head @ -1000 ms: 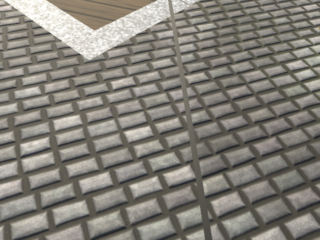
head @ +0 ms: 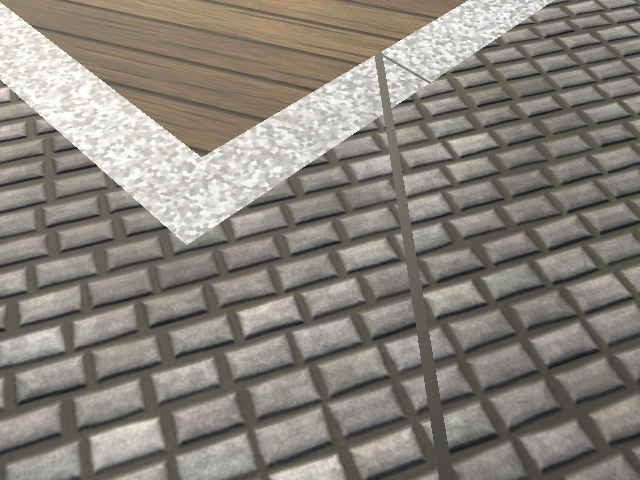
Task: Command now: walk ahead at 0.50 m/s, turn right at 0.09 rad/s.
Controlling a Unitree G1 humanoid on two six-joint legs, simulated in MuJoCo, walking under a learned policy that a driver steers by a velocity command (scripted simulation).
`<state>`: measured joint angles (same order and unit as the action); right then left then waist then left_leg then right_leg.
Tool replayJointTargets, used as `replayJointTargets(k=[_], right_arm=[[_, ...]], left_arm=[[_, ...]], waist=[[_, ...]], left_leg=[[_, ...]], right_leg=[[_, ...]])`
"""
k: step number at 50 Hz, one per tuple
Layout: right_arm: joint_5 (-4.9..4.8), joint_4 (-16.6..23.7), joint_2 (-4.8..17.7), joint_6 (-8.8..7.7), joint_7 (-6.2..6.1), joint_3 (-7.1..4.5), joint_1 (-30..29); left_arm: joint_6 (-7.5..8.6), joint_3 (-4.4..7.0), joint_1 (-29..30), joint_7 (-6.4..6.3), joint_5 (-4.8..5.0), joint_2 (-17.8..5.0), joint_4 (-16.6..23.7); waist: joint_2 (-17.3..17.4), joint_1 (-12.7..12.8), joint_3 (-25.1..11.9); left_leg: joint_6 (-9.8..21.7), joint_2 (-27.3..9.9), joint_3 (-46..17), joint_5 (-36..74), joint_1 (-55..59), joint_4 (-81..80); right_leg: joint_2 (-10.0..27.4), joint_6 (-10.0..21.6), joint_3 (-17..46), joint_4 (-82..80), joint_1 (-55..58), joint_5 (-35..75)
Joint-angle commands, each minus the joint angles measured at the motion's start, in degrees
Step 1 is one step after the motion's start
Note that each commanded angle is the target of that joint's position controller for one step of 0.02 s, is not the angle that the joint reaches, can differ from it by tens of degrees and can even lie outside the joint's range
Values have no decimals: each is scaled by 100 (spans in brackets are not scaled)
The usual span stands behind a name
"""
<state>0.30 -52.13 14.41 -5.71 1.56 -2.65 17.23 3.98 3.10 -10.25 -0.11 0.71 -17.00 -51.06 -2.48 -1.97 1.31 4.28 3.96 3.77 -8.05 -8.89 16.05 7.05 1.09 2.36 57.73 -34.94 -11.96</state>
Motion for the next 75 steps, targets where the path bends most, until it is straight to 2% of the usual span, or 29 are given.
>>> replayJointTargets(k=[1, 11, 14, 16, 17, 18, 19, 20, 21, 23, 31, 36, 39, 40, 41, 42, 43, 44, 47, 56, 61, 63, 65, 66, 67, 68, 69, 71, 75], right_arm=[[10, 284, 909, -69, -102, -196, -178], [-47, -96, 987, 117, -217, -232, 358], [-64, 14, 1201, 242, -299, -295, 137], [-42, 158, 1190, 331, -380, -268, 26], [65, 402, 789, 217, -339, -118, 361], [71, 490, 395, -28, -228, 42, 457], [-159, 616, 892, -236, -125, -90, -123], [-273, 751, 962, -336, -95, -92, -494], [-153, 738, 910, -343, -140, -111, -685], [1, 761, 952, -219, -186, -188, -488], [26, 1257, 490, -84, -180, -78, -1648], [-74, 1485, 768, -181, -70, -152, -2020], [-66, 1333, 991, -266, -76, -270, -1281], [29, 1240, 1198, -295, -113, -350, -597], [138, 1170, 1677, -271, -162, -475, 186], [18, 996, 1610, -174, -115, -487, 472], [-49, 1137, 1081, -138, -116, -347, 177], [-32, 1195, 870, -82, -137, -283, -86], [64, 1118, 628, -72, -128, -189, -462], [-67, 720, 993, -68, -109, -306, -191], [-245, 437, 1287, 102, -84, -349, 278], [-266, 369, 1395, 163, -109, -366, 245], [-226, 370, 1143, 166, -135, -249, 192], [-40, 593, 591, 112, -125, -64, 312], [-151, 597, 376, 19, -117, 19, 723], [-310, 577, 987, -2, -103, -164, 418], [-340, 696, 1011, 3, -93, -184, 73], [-204, 672, 888, 114, -143, -224, -71], [-206, 681, 534, 386, -154, -203, 28]], left_arm=[[-8, 55, -31, 6, -17, -232, 263], [64, -29, 1352, 308, 65, -114, 917], [47, 89, 959, 395, 44, -341, 991], [13, 399, -632, 331, 61, -866, 628], [-42, 602, -1449, 216, 29, -1528, 534], [-26, 532, -1352, 211, 92, -1476, 608], [-12, 405, -1292, 194, 45, -1058, 619], [13, 349, -991, 173, 28, -818, 678], [19, 278, -587, 189, 19, -627, 765], [36, 229, -152, 162, -54, -505, 959], [-16, 346, -710, -61, 61, -857, 900], [-109, 339, -1056, -107, 97, -786, 796], [-157, 325, -889, -118, 53, -716, 887], [-141, 226, -838, -88, 12, -457, 972], [-100, 120, -1295, -79, 45, -109, 1106], [-57, 69, -1669, -76, 132, -182, 1205], [-71, 200, -1398, -75, 179, -754, 1109], [-111, 243, -902, -73, 136, -875, 1188], [-174, 254, -591, -16, 54, -573, 1292], [-146, 70, 285, 121, 10, -17, 1695], [-3, 63, 1079, 253, 42, -162, 1966], [41, 163, 754, 253, 38, -402, 1907], [48, 425, -768, 151, -49, -911, 1470], [2, 544, -1649, 42, -193, -1437, 1369], [-18, 501, -1612, 46, -191, -1458, 1379], [-14, 364, -1362, 70, -140, -964, 1382], [5, 282, -1087, 71, -76, -727, 1337], [93, 185, -431, 118, -85, -365, 1282], [276, 243, -76, 82, -152, -348, 1089]], waist=[[529, 170, -2], [490, -259, 389], [747, 89, -30], [599, 898, -922], [-446, 933, -1689], [-1032, 667, -2296], [-631, 903, -1904], [-307, 822, -1217], [336, 574, -644], [103, 172, -386], [-122, 496, -105], [-270, 569, -124], [-445, 120, -363], [-249, -212, -966], [836, -269, -1877], [2255, -136, -2231], [1418, -230, -1451], [911, -266, -825], [797, 0, -15], [493, -85, 83], [638, -194, 315], [804, 122, 85], [699, 929, -971], [-295, 1109, -1946], [-1367, 863, -2663], [-722, 949, -1929], [-651, 819, -1158], [-437, 416, -484], [-215, 67, -82]], left_leg=[[875, -1616, -1010, 1044, 195, -1010], [489, -1921, 29, 1738, 1588, -653], [295, -1946, 301, 4278, 1819, 412], [-32, -1599, 600, 4624, 904, 2618], [-382, -1011, 669, 2192, -1325, 4811], [-545, 49, -325, -2412, -3012, 6220], [-367, -361, -1031, -2236, -3682, 6521], [-244, -635, -929, -1740, -3822, 6215], [-217, -871, -837, -1337, -3519, 5611], [-387, -1078, -882, -1068, -2757, 4985], [-789, -604, -598, 1225, -2114, 1922], [-637, -449, -861, 1048, -1893, 1128], [-327, -424, -740, 531, -891, 783], [-41, -887, -1072, 481, 338, 898], [628, -2141, -2759, -48, 2454, 889], [1133, -2933, -4795, -1383, 3144, 334], [921, -2767, -4408, -2165, 2528, 145], [684, -2520, -3518, -1849, 1797, 83], [445, -1878, -1881, -49, 229, -337], [635, -1689, -325, 1201, 296, -800], [620, -1941, -611, 1442, 819, -520], [474, -1983, -679, 2206, 967, -23], [95, -1466, -269, 2599, 94, 1834], [-265, -912, 6, 371, -1636, 3915], [-399, -310, -652, -2622, -2843, 5326], [-382, -627, -1052, -2439, -3380, 5822], [-335, -864, -889, -2013, -3593, 5781], [-355, -1194, -874, -1225, -3151, 5260], [-488, -1278, -951, -508, -2822, 4932]], right_leg=[[183, -123, 128, -734, -445, 917], [-259, 240, -200, -2473, -673, 1276], [-687, 501, -694, -2446, 191, 437], [-982, 875, -598, -2762, 2530, 672], [392, 1676, 1695, -2764, 4824, 467], [1328, 2438, 4462, -3809, 5934, -190], [1130, 2105, 3938, -4020, 5760, -441], [910, 1854, 3070, -4061, 5000, -185], [606, 1589, 2380, -4207, 4002, 365], [399, 1641, 1991, -4463, 2863, 1189], [-268, 1190, 1090, -4537, 1901, 1171], [38, 1030, 1838, -3927, 2634, 707], [-47, 825, 2088, -3166, 2770, 1151], [-359, 648, 1813, -2139, 2394, 1123], [-1070, 248, 1064, -251, 829, -142], [-1155, 105, 739, 1050, -548, -2284], [-765, 68, 878, 1597, -1012, -1932], [-564, 35, 655, 1688, -1051, -1456], [-117, 16, 514, 1061, -418, -743], [-143, -55, 91, -1307, -263, 1040], [-360, 59, -243, -2458, 63, 732], [-546, 196, -307, -2828, 776, 467], [-484, 511, -255, -2952, 3349, 943], [1015, 1014, 1507, -2797, 5337, 944], [1896, 1653, 3627, -3618, 5888, 233], [1670, 1469, 3131, -3806, 5304, -220], [1430, 1259, 2240, -3920, 4617, -206], [993, 1042, 1248, -4382, 3360, 269], [898, 1040, 200, -5003, 2580, 1062]])
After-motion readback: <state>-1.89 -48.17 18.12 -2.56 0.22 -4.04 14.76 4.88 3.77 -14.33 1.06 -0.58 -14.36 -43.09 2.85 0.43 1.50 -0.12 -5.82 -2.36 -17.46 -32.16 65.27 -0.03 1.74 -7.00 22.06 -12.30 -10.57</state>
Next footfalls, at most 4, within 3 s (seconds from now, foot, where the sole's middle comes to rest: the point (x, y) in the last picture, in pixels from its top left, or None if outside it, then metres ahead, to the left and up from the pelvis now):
0.32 right None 0.34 -0.16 -0.78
0.80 left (333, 401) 0.67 -0.04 -0.78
1.30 right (492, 367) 0.74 -0.42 -0.78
1.82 left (420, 246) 1.11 -0.30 -0.78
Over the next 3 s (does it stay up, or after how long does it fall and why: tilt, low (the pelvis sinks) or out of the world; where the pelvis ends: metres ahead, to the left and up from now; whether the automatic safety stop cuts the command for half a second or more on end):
stays up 1.55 -0.35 -0.01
